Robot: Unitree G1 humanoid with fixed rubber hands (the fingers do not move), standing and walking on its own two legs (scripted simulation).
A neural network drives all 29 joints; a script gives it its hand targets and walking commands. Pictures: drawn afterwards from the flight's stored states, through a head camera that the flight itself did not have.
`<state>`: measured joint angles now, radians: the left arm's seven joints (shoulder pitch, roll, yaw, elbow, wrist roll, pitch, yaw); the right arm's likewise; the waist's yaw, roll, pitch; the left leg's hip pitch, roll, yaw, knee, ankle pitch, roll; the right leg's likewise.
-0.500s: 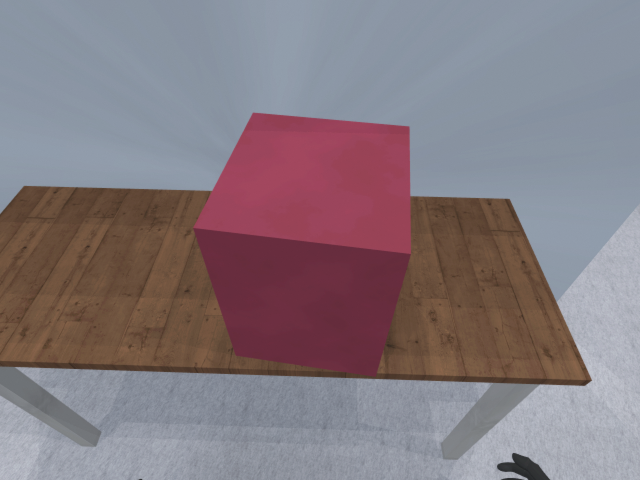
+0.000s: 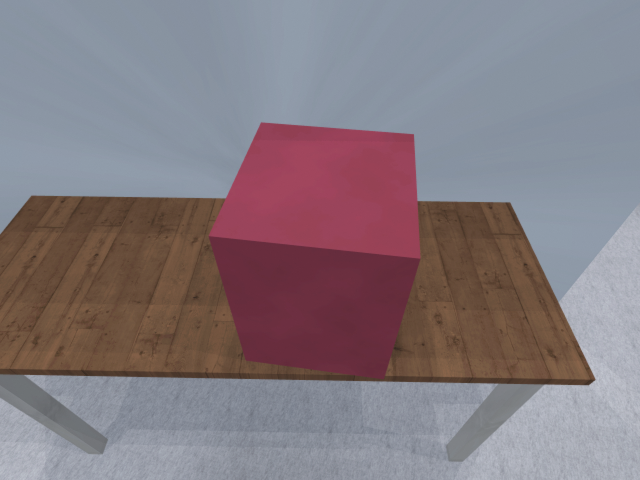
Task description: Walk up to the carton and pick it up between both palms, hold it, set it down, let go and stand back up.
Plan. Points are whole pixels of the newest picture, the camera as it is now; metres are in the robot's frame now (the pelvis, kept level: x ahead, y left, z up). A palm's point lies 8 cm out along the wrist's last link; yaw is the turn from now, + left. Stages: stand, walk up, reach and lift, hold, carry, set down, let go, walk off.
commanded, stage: walk up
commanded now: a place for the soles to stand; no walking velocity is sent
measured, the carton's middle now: (324, 254) +0.44 +0.00 +0.02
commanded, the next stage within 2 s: none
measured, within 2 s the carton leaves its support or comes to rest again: neither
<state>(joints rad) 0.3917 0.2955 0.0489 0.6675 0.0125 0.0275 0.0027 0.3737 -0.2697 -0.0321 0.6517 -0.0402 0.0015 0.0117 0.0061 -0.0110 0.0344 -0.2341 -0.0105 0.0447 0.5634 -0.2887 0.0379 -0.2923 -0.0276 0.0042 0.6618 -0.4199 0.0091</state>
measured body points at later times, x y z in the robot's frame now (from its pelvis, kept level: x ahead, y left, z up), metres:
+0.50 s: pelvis +0.04 +0.01 -0.01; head +0.07 +0.01 +0.44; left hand +0.16 +0.27 -0.11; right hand +0.13 -0.27 -0.11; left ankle +0.01 +0.10 -0.73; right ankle +0.03 -0.12 -0.73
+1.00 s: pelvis +0.03 +0.03 +0.00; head +0.05 +0.03 +0.45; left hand +0.18 +0.29 -0.11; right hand +0.08 -0.25 -0.11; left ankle +0.01 +0.11 -0.73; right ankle +0.04 -0.11 -0.73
